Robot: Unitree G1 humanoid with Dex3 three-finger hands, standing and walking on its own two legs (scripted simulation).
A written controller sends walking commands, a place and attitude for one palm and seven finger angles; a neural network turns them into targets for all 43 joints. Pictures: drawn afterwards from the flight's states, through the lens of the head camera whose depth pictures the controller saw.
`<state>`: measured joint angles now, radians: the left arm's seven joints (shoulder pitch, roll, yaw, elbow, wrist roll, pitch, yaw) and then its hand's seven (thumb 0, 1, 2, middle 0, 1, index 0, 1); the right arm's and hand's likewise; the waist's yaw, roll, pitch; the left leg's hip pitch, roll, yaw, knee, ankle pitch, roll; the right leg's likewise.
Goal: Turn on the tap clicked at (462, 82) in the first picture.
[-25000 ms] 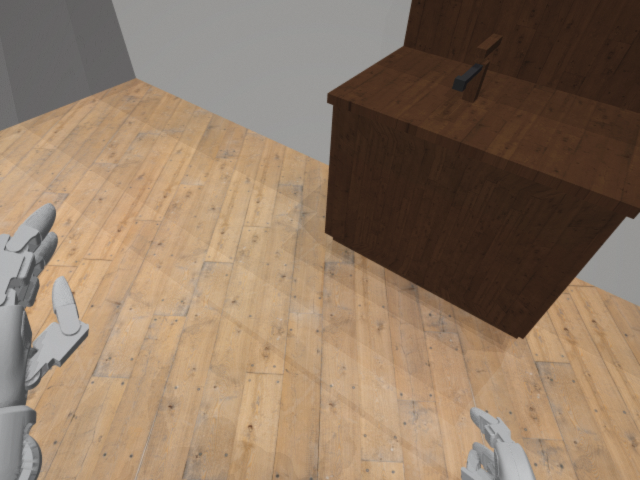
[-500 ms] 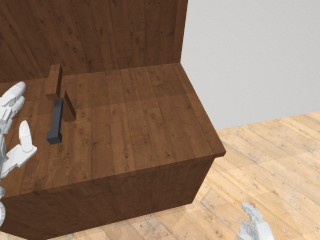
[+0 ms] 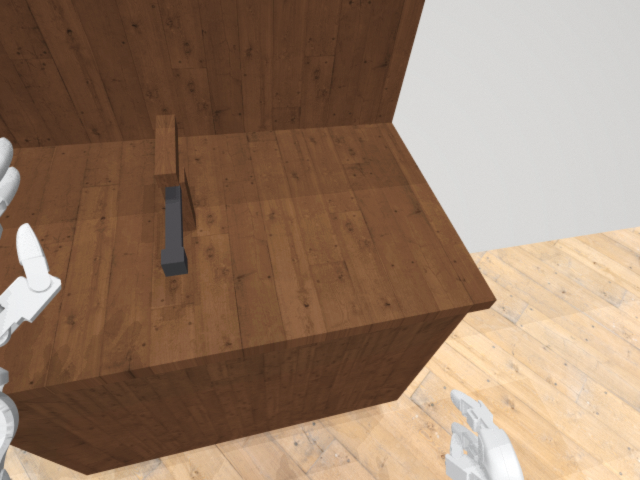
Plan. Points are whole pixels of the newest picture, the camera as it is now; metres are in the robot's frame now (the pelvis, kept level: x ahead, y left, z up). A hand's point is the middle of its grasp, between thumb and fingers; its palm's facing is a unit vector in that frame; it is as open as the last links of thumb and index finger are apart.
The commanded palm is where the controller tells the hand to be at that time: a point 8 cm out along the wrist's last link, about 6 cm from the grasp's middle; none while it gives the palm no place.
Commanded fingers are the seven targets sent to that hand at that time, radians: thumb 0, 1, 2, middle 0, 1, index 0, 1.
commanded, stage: come to a stop and stand still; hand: left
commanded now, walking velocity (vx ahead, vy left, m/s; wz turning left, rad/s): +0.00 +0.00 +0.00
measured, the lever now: (174, 261) +0.35 +0.24 +0.04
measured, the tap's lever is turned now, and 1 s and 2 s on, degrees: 0 0 0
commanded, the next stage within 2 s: look again from close up in 0.24 s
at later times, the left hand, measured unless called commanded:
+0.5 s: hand (93, 291) +0.23 +0.24 +0.16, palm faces +0.39 -0.84 -0.38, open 7.4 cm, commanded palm +0.17 +0.27 +0.18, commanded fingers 0.00 0.90 0.90 -0.20 -0.30 -0.20 -0.30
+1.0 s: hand (137, 294) +0.23 +0.21 +0.16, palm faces +0.36 -0.86 -0.36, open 7.4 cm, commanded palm +0.17 +0.24 +0.18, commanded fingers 0.00 0.90 0.90 -0.20 -0.30 -0.20 -0.30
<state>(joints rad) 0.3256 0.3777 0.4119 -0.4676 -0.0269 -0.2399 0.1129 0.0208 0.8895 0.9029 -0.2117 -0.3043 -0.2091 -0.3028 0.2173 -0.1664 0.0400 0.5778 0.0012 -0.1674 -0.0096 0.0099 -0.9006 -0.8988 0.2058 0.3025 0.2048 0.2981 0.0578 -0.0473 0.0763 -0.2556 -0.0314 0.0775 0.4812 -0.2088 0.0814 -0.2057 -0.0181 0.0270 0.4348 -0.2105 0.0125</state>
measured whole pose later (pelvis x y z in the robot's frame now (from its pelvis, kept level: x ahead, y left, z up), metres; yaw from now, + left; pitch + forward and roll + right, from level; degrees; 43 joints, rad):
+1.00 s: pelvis +0.01 -0.04 +0.01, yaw +0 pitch +0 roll -1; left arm 0.41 0.37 0.35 -0.45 -0.06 -0.19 0.09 0.02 0.89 0.90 -0.21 -0.30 -0.21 -0.30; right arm 0.20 -0.18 0.01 0.56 0.01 -0.11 -0.03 0.01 -0.90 -0.90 0.21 0.30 0.20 0.30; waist 0.02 -0.02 0.06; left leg -0.24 0.02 0.05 0.43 -0.18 0.02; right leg -0.18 0.03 0.00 0.36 -0.18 -0.01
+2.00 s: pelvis +0.02 +0.00 +0.00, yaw +0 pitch +0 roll -2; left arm 0.41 0.38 0.37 -0.47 -0.04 -0.22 0.09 0.02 0.89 0.90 -0.21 -0.30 -0.21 -0.30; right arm 0.18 -0.17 0.04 0.55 0.00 -0.14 -0.02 0.01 -0.90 -0.90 0.21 0.30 0.21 0.30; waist 0.04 -0.05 0.06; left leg -0.24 -0.03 0.06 0.46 -0.22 0.07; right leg -0.17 -0.01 0.01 0.37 -0.20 0.04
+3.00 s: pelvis -0.02 -0.09 -0.02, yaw +6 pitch -2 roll -1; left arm 0.13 0.43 0.37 -0.13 -0.13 0.01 0.00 0.02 0.89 0.90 -0.20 -0.30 -0.20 -0.30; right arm 0.13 -0.26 0.04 0.71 0.02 -0.15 -0.09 0.01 -0.90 -0.90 0.21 0.30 0.21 0.30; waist 0.07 0.08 0.00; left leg -0.40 0.02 -0.09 0.72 -0.30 -0.02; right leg -0.32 0.06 -0.11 0.69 -0.35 -0.07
